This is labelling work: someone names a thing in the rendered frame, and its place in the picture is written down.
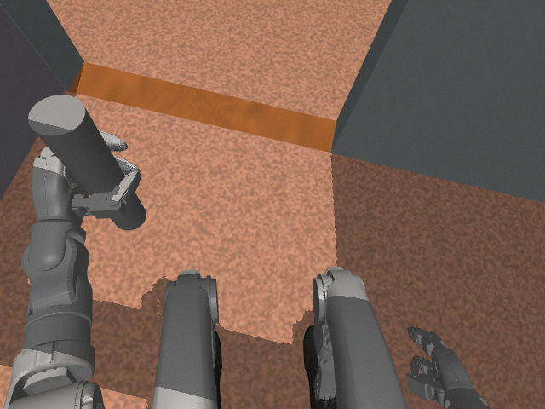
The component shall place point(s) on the left robot hand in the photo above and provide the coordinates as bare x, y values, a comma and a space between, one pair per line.
56, 194

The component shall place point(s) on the right robot hand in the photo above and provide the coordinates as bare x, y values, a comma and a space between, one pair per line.
431, 380

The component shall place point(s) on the right robot arm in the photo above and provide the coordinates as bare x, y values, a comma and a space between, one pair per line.
464, 398

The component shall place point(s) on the can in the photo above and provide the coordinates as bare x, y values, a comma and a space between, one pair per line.
64, 125

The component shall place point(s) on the left robot arm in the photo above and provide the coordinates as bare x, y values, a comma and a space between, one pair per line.
56, 359

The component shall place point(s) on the right robot foot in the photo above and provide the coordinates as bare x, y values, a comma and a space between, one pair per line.
311, 366

